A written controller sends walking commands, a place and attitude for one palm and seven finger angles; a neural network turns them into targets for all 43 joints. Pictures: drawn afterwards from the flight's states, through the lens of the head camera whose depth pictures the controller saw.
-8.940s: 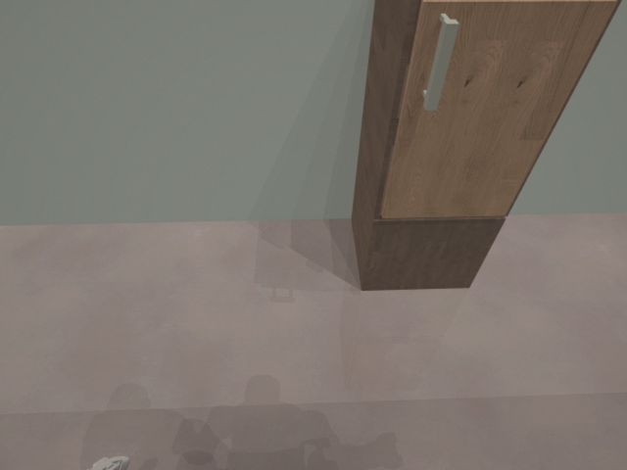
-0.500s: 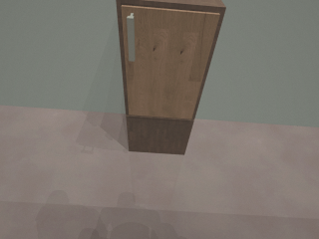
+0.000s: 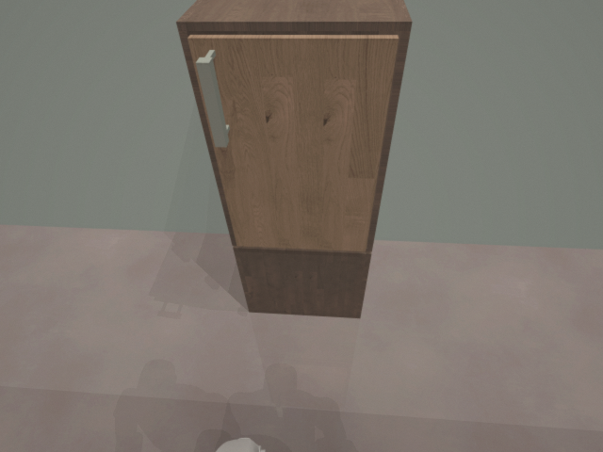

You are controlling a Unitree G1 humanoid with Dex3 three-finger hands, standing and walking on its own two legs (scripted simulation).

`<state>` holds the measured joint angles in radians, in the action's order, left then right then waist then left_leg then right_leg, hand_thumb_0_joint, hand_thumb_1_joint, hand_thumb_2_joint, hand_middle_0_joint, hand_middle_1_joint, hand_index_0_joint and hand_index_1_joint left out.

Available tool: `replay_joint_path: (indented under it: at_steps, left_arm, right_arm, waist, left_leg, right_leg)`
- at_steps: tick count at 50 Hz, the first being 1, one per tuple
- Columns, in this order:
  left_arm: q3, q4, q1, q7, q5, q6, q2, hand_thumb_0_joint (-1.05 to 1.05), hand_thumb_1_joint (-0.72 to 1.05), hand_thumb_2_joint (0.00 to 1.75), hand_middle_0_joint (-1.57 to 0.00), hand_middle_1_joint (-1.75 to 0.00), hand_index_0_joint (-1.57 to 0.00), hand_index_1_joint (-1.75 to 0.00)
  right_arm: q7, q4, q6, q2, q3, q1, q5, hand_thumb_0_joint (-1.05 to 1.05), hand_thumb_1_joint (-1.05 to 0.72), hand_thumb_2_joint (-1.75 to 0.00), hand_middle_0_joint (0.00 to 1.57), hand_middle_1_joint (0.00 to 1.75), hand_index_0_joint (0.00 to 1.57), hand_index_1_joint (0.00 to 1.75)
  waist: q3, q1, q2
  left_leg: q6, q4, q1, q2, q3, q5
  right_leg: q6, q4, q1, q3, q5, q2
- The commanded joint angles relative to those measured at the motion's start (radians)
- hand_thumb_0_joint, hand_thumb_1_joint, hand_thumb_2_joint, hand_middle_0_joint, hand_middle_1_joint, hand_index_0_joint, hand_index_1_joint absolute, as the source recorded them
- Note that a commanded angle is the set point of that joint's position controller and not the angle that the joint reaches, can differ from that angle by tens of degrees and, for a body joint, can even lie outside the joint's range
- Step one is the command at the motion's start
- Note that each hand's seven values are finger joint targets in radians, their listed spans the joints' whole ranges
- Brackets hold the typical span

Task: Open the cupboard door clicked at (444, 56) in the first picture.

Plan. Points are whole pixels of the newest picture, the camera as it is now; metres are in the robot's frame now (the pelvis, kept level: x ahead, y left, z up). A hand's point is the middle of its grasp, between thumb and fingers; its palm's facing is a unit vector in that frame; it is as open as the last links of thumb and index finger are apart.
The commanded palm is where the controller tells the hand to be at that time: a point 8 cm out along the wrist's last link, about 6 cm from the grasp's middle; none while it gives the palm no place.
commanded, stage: take the last steps up to it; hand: left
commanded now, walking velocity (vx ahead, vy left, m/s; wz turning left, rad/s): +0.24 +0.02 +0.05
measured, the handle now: (216, 100) +0.72 +0.20 +0.13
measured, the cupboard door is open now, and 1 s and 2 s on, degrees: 0 0 0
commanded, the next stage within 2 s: come to a stop and stand still in 0.20 s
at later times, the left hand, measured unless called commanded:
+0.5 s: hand out of the picture +0.17 +0.22 -0.18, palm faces +0.06 -0.98 -0.19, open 7.4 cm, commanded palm none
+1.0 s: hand (208, 431) +0.19 +0.16 -0.15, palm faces +0.07 -0.96 -0.29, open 7.3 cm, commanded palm none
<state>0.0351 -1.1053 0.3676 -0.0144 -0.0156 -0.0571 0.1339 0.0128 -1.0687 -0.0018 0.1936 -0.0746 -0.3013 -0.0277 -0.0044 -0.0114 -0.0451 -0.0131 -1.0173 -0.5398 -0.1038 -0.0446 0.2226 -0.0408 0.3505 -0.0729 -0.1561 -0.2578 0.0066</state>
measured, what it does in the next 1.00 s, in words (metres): walks ahead: left foot, then right foot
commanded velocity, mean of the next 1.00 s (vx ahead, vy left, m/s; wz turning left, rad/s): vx -0.03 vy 0.04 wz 0.00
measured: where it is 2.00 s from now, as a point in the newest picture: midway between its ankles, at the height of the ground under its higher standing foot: outside the picture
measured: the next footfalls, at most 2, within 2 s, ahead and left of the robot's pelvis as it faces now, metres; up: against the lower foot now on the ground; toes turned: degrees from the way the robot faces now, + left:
left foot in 0.24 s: +0.21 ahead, +0.15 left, +0.00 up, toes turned +8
right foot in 0.68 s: +0.22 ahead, -0.10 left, +0.00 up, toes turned -6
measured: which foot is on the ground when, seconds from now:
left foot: up 0.00-0.22, down 0.24-0.68, up 0.70-1.00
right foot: down 0.00-0.24, up 0.26-0.66, down 0.68-1.00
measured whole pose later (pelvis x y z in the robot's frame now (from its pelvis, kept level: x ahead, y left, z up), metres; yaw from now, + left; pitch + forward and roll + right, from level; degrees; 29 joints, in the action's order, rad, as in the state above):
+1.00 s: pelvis +0.12 -0.02 +0.00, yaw +0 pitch +0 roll +4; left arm 0.04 -0.97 0.20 -0.03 -0.02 0.01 0.14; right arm 0.01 -1.04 0.08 0.23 -0.08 -0.23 -0.02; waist 0.05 0.02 -0.03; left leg -0.06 -1.02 -0.37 -0.01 0.03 0.37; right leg -0.07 0.47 -0.31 -0.09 -0.16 0.06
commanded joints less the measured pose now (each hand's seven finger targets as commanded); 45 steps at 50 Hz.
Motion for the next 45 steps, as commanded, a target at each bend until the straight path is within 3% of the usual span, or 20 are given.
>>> replay_joint_path:
  at_steps: [1, 7, 8, 10, 11, 12, 13, 15, 16, 19, 26, 29, 32, 33, 34, 35, 36, 37, 39, 45]
  left_arm:
    - [0.010, 0.004, 0.091, -0.008, -0.006, -0.035, 0.103, 0.00, 0.90, 0.90, -0.20, -0.30, -0.20, -0.30]
    - [0.016, -0.031, 0.140, -0.015, -0.012, -0.023, 0.129, 0.00, 0.90, 0.90, -0.20, -0.30, -0.20, -0.30]
    - [0.015, -0.034, 0.141, -0.016, -0.012, -0.019, 0.129, 0.00, 0.90, 0.90, -0.20, -0.30, -0.20, -0.30]
    - [0.017, -0.029, 0.116, -0.016, -0.003, -0.014, 0.121, 0.00, 0.90, 0.90, -0.20, -0.30, -0.20, -0.30]
    - [0.011, -0.020, 0.163, -0.013, 0.006, -0.011, 0.079, 0.00, 0.90, 0.90, -0.20, -0.30, -0.20, -0.30]
    - [-0.001, 0.001, 0.172, -0.007, 0.013, -0.011, 0.046, 0.00, 0.90, 0.90, -0.20, -0.30, -0.20, -0.30]
    - [0.006, 0.020, 0.126, -0.010, 0.008, -0.003, 0.077, 0.00, 0.90, 0.90, -0.20, -0.30, -0.20, -0.30]
    - [0.010, 0.016, 0.050, -0.004, 0.002, 0.005, 0.048, 0.00, 0.90, 0.90, -0.20, -0.30, -0.20, -0.30]
    - [0.011, 0.007, 0.042, -0.001, -0.001, 0.013, 0.039, 0.00, 0.90, 0.90, -0.20, -0.30, -0.20, -0.30]
    - [0.003, -0.013, 0.114, -0.011, 0.008, 0.049, -0.002, 0.00, 0.90, 0.90, -0.20, -0.30, -0.20, -0.30]
    - [0.033, 0.093, -0.012, -0.016, -0.008, 0.101, 0.076, 0.00, 0.90, 0.90, -0.20, -0.30, -0.20, -0.30]
    - [0.041, 0.131, -0.052, -0.014, -0.005, 0.097, 0.092, 0.00, 0.90, 0.90, -0.20, -0.30, -0.20, -0.30]
    - [0.045, 0.133, -0.025, -0.011, -0.006, 0.076, 0.121, 0.00, 0.90, 0.90, -0.20, -0.30, -0.20, -0.30]
    - [0.050, 0.138, -0.025, -0.016, -0.016, 0.059, 0.184, 0.00, 0.90, 0.90, -0.20, -0.30, -0.20, -0.30]
    - [0.060, 0.147, -0.039, -0.021, -0.021, 0.050, 0.262, 0.00, 0.90, 0.90, -0.20, -0.30, -0.20, -0.30]
    - [0.053, 0.153, -0.029, -0.021, -0.010, 0.053, 0.266, 0.00, 0.90, 0.90, -0.20, -0.30, -0.20, -0.30]
    - [0.051, 0.162, -0.073, -0.025, -0.010, 0.056, 0.244, 0.00, 0.90, 0.90, -0.20, -0.30, -0.20, -0.30]
    - [0.055, 0.172, -0.124, -0.028, -0.009, 0.057, 0.238, 0.00, 0.90, 0.90, -0.20, -0.30, -0.20, -0.30]
    - [0.052, 0.195, -0.178, -0.034, -0.005, 0.060, 0.218, 0.00, 0.90, 0.90, -0.20, -0.30, -0.20, -0.30]
    - [0.056, 0.181, -0.120, -0.034, -0.005, 0.055, 0.218, 0.00, 0.90, 0.90, -0.20, -0.30, -0.20, -0.30]
  right_arm:
    - [0.010, 0.076, -0.017, -0.006, 0.010, 0.088, 0.002, 0.00, -0.90, -0.90, 0.20, 0.30, 0.20, 0.30]
    - [0.014, 0.111, -0.037, -0.020, 0.024, 0.198, 0.008, 0.00, -0.90, -0.90, 0.20, 0.30, 0.20, 0.30]
    - [0.010, 0.106, -0.040, -0.008, 0.022, 0.173, 0.007, 0.00, -0.90, -0.90, 0.20, 0.30, 0.20, 0.30]
    - [-0.006, 0.040, -0.052, 0.043, 0.010, -0.029, -0.001, 0.00, -0.90, -0.90, 0.20, 0.30, 0.20, 0.30]
    - [-0.019, 0.016, -0.062, 0.142, -0.011, -0.148, -0.012, 0.00, -0.90, -0.90, 0.20, 0.30, 0.20, 0.30]
    - [-0.029, -0.001, -0.057, 0.214, -0.022, -0.221, 0.002, 0.00, -0.90, -0.90, 0.20, 0.30, 0.20, 0.30]
    - [-0.035, 0.007, -0.043, 0.211, -0.018, -0.186, 0.014, 0.00, -0.90, -0.90, 0.20, 0.30, 0.20, 0.30]
    - [-0.042, 0.037, -0.052, 0.122, 0.002, -0.036, 0.012, 0.00, -0.90, -0.90, 0.20, 0.30, 0.20, 0.30]
    - [-0.044, 0.048, -0.055, 0.072, 0.018, 0.015, 0.009, 0.00, -0.90, -0.90, 0.20, 0.30, 0.20, 0.30]
    - [-0.057, 0.049, -0.060, 0.041, 0.041, 0.091, 0.012, 0.00, -0.90, -0.90, 0.20, 0.30, 0.20, 0.30]
    - [-0.065, 0.069, -0.007, 0.106, -0.005, 0.100, 0.003, 0.00, -0.90, -0.90, 0.20, 0.30, 0.20, 0.30]
    - [-0.060, 0.078, 0.007, 0.133, -0.018, 0.117, -0.005, 0.00, -0.90, -0.90, 0.20, 0.30, 0.20, 0.30]
    - [-0.048, 0.085, 0.020, 0.131, -0.023, 0.119, 0.002, 0.00, -0.90, -0.90, 0.20, 0.30, 0.20, 0.30]
    - [-0.041, 0.086, 0.023, 0.084, -0.021, 0.075, 0.010, 0.00, -0.90, -0.90, 0.20, 0.30, 0.20, 0.30]
    - [-0.037, 0.111, 0.027, 0.020, -0.009, 0.059, 0.018, 0.00, -0.90, -0.90, 0.20, 0.30, 0.20, 0.30]
    - [-0.044, 0.111, 0.045, 0.047, -0.013, 0.073, 0.022, 0.00, -0.90, -0.90, 0.20, 0.30, 0.20, 0.30]
    - [-0.043, 0.106, 0.059, 0.030, -0.011, 0.088, 0.018, 0.00, -0.90, -0.90, 0.20, 0.30, 0.20, 0.30]
    - [-0.042, 0.094, 0.064, 0.034, -0.010, 0.070, 0.015, 0.00, -0.90, -0.90, 0.20, 0.30, 0.20, 0.30]
    - [-0.034, 0.075, 0.065, 0.068, -0.016, 0.042, 0.010, 0.00, -0.90, -0.90, 0.20, 0.30, 0.20, 0.30]
    - [-0.014, 0.081, 0.064, 0.085, -0.014, 0.059, 0.002, 0.00, -0.90, -0.90, 0.20, 0.30, 0.20, 0.30]
  waist:
    - [0.155, 0.025, 0.154]
    - [0.141, 0.052, 0.172]
    - [0.133, 0.037, 0.166]
    - [0.013, -0.056, 0.083]
    - [-0.120, -0.084, -0.107]
    - [-0.201, -0.086, -0.274]
    - [-0.154, -0.078, -0.149]
    - [-0.001, -0.040, -0.077]
    - [0.055, -0.014, -0.024]
    - [0.016, 0.051, -0.019]
    - [0.019, 0.018, -0.123]
    - [0.028, 0.024, -0.159]
    - [-0.022, 0.051, -0.092]
    - [-0.053, 0.041, 0.099]
    - [-0.060, 0.037, 0.326]
    - [-0.090, 0.060, 0.249]
    - [-0.064, 0.042, 0.196]
    - [-0.062, 0.024, 0.235]
    - [-0.040, 0.014, 0.186]
    - [-0.024, 0.054, 0.197]
  left_leg:
    - [-0.016, 0.120, -0.098, -0.025, -0.018, -0.037]
    - [0.017, 0.353, 0.061, 0.028, -0.075, 0.002]
    - [0.027, 0.386, 0.140, 0.040, -0.081, -0.001]
    - [0.038, 0.535, 0.441, 0.064, -0.077, -0.118]
    - [0.103, 0.551, 0.678, -0.141, 0.150, -0.286]
    - [0.203, 0.630, 0.793, -0.339, 0.399, -0.499]
    - [0.242, 0.671, 0.691, -0.350, 0.373, -0.371]
    - [0.220, 0.736, 0.475, -0.290, 0.274, -0.267]
    - [0.193, 0.749, 0.383, -0.251, 0.198, -0.368]
    - [0.157, 0.728, 0.291, -0.196, 0.047, -0.675]
    - [0.182, 0.657, 0.355, -0.228, 0.048, -0.706]
    - [0.168, 0.618, 0.356, -0.228, 0.063, -0.671]
    - [0.089, 0.501, 0.327, -0.146, 0.022, -0.429]
    - [0.024, 0.351, 0.278, -0.043, -0.045, -0.179]
    - [-0.021, 0.176, 0.126, 0.093, -0.071, 0.339]
    - [-0.011, 0.030, 0.166, 0.094, 0.042, 0.435]
    - [-0.011, -0.067, 0.146, 0.093, 0.089, 0.390]
    - [-0.015, -0.136, 0.105, 0.096, 0.103, 0.350]
    - [-0.029, -0.213, 0.067, 0.082, 0.104, 0.242]
    - [-0.053, -0.095, 0.035, 0.077, 0.099, 0.134]
  right_leg:
    - [-0.098, -0.186, -0.038, 0.174, 0.265, 0.272]
    - [-0.086, -0.082, 0.002, 0.138, 0.451, 0.274]
    - [-0.080, -0.037, -0.027, 0.139, 0.476, 0.276]
    - [-0.035, 0.247, -0.093, 0.068, 0.506, 0.206]
    - [0.019, 0.494, -0.264, 0.006, 0.202, 0.104]
    - [0.047, 0.754, -0.430, 0.018, -0.345, 0.013]
    - [0.021, 0.854, -0.442, 0.095, -0.363, 0.049]
    - [0.028, 0.895, -0.488, 0.122, -0.224, 0.105]
    - [0.039, 0.843, -0.444, 0.138, -0.168, 0.123]
    - [0.074, 0.633, -0.269, 0.144, -0.103, 0.117]
    - [0.066, 0.505, -0.309, 0.110, -0.115, 0.063]
    - [0.053, 0.419, -0.283, 0.108, -0.121, 0.056]
    - [0.054, 0.148, -0.134, 0.092, 0.159, 0.061]
    - [0.030, 0.061, -0.071, 0.213, 0.469, 0.170]
    - [-0.083, 0.055, -0.024, 0.427, 0.847, 0.380]
    - [-0.168, 0.038, -0.093, 0.402, 0.865, 0.437]
    - [-0.177, 0.022, -0.137, 0.365, 0.743, 0.396]
    - [-0.168, 0.016, -0.137, 0.375, 0.641, 0.368]
    - [-0.144, 0.010, -0.130, 0.326, 0.512, 0.334]
    - [-0.100, -0.078, -0.065, 0.356, 0.134, 0.309]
